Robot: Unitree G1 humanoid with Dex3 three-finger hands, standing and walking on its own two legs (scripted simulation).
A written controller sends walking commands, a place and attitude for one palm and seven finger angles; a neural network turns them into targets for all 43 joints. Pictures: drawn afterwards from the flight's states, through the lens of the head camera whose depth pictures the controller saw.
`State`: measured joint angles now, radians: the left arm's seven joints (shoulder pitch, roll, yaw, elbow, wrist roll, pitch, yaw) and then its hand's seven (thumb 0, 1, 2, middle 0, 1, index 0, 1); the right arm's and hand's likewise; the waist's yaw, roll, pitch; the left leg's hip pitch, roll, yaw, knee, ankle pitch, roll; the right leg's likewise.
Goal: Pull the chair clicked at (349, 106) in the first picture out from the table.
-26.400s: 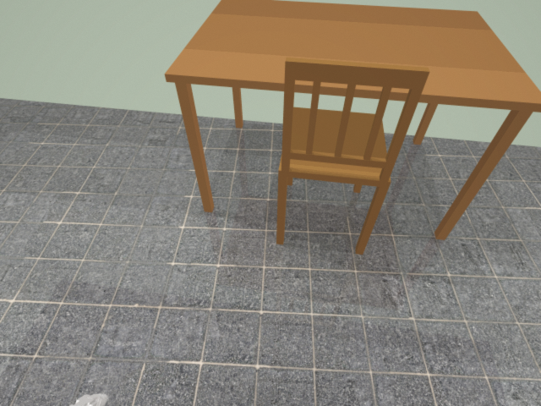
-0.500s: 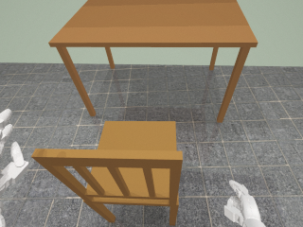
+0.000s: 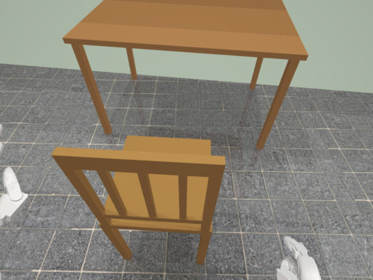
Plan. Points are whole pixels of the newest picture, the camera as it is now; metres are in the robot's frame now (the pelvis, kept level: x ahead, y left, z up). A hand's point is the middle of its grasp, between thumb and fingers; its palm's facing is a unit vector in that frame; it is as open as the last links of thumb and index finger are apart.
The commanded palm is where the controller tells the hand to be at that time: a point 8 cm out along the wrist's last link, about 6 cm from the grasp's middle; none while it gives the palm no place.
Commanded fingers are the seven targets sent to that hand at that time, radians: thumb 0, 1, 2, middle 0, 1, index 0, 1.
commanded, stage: step back with the hand held close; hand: left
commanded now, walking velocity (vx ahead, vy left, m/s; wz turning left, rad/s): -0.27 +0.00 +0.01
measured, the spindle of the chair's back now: (148, 195) +0.35 +0.13 -0.09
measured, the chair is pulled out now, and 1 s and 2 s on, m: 0.66 0.66 0.66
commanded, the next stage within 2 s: stop stepping back and stand still in 1.58 s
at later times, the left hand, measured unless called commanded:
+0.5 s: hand (0, 212) +0.17 +0.28 +0.17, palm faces +0.53 -0.71 -0.47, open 7.5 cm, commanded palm +0.11 +0.31 +0.18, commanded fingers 0.00 0.90 0.90 -0.20 -0.30 -0.20 -0.30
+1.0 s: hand (5, 204) +0.18 +0.27 +0.18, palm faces +0.47 -0.74 -0.48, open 7.5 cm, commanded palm +0.11 +0.32 +0.18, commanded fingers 0.00 0.90 0.90 -0.20 -0.30 -0.20 -0.30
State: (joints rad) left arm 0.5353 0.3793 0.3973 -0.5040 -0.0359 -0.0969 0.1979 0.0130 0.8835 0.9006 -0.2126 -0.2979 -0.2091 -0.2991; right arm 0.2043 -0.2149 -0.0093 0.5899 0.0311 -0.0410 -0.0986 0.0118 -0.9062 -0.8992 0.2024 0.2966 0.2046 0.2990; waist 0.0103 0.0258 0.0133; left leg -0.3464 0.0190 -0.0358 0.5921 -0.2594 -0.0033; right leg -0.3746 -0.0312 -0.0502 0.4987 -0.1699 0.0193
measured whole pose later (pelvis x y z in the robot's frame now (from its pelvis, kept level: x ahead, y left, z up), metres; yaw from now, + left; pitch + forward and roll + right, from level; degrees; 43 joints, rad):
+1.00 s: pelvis -0.01 +0.01 -0.01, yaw +3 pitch +2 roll -2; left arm 0.56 0.43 0.49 -0.63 -0.03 -0.26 0.18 0.01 0.88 0.90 -0.21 -0.30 -0.21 -0.30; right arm 0.15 -0.19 -0.04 0.66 0.00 -0.11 -0.06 0.01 -0.91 -0.90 0.20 0.30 0.21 0.30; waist -0.01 -0.03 0.05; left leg -0.47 0.01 -0.03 0.68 -0.23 0.00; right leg -0.46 -0.02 -0.01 0.60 -0.17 0.03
